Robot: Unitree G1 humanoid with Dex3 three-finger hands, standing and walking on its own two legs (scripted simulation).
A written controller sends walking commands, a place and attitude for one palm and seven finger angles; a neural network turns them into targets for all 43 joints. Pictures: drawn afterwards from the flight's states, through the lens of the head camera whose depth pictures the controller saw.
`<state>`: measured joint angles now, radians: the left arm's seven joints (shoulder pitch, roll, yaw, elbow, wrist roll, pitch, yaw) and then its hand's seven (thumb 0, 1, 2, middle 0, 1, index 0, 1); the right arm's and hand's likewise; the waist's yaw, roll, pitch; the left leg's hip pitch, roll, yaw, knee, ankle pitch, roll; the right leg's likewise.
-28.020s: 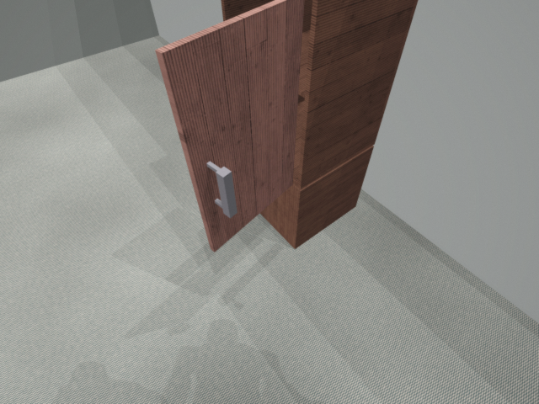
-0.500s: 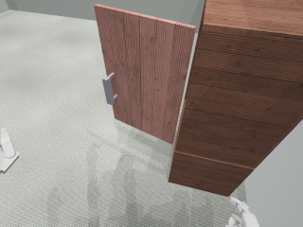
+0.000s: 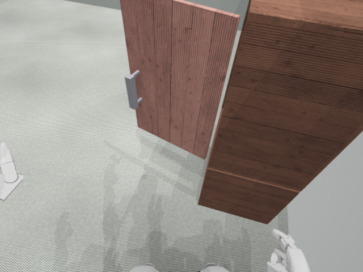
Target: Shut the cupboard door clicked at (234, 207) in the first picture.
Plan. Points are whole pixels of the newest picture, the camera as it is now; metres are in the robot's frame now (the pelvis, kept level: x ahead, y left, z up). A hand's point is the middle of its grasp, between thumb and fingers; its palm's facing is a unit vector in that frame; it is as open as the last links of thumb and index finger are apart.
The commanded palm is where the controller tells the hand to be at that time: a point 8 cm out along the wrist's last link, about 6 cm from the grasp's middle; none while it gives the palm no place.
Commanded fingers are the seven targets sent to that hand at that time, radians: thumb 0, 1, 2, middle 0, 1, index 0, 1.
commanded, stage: step back with the hand held close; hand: left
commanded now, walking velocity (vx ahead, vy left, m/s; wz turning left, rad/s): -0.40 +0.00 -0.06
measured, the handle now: (135, 89) +0.75 +0.20 -0.06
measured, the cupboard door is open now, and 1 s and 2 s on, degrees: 75 75 75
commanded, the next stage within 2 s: stop stepping back and stand still in 0.72 s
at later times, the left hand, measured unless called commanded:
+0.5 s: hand (8, 220) +0.15 +0.22 +0.20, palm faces +0.31 -0.85 -0.43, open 7.4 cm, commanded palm +0.08 +0.28 +0.20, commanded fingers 0.00 0.90 0.90 -0.20 -0.30 -0.20 -0.30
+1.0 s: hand out of the picture +0.02 +0.31 +0.22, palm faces +0.40 -0.83 -0.37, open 7.4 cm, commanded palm -0.07 +0.36 +0.20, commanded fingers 0.00 0.90 0.90 -0.20 -0.30 -0.20 -0.30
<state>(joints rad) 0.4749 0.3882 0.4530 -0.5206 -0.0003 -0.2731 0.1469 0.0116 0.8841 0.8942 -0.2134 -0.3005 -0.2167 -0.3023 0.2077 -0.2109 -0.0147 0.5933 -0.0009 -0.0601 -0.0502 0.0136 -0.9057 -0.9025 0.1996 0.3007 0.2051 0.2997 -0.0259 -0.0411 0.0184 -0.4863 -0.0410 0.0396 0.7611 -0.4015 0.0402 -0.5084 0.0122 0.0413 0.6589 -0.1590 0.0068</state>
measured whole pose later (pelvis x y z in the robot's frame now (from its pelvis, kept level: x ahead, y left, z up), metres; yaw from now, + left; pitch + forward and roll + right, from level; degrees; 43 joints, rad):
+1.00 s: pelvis -0.20 +0.06 +0.01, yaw +2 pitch -3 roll -7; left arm 0.36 0.52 0.44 -0.57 -0.06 -0.19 0.12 0.01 0.88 0.89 -0.21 -0.30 -0.22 -0.30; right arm 0.23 -0.12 -0.03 0.66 -0.02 -0.12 -0.05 0.01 -0.91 -0.90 0.20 0.30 0.20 0.30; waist -0.05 0.01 0.06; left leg -0.52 0.03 0.04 0.39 -0.10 -0.06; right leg -0.37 0.14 -0.07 1.11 -0.58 0.00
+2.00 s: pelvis -0.27 +0.13 +0.02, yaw -6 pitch +1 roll -1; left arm 0.54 0.43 0.45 -0.49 -0.03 -0.22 0.17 0.01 0.89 0.89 -0.21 -0.30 -0.21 -0.30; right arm 0.22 -0.16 0.02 0.63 0.00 -0.11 -0.07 0.01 -0.91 -0.90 0.20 0.30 0.20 0.30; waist -0.03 0.00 0.01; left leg -0.34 0.04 0.07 0.54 -0.21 0.01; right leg -0.20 0.01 -0.06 0.51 -0.33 -0.02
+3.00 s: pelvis -0.27 +0.14 +0.03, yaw -5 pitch -2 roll -1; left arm 0.37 0.19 0.00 1.17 0.01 0.02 0.02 0.00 0.92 0.89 -0.20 -0.30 -0.20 -0.30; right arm 0.29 -0.16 0.01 1.13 -0.01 0.03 -0.02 0.01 -0.91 -0.90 0.20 0.30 0.20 0.30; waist 0.00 0.01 0.06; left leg -0.24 0.02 0.06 0.41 -0.14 0.02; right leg -0.10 0.00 -0.07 0.39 -0.26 -0.01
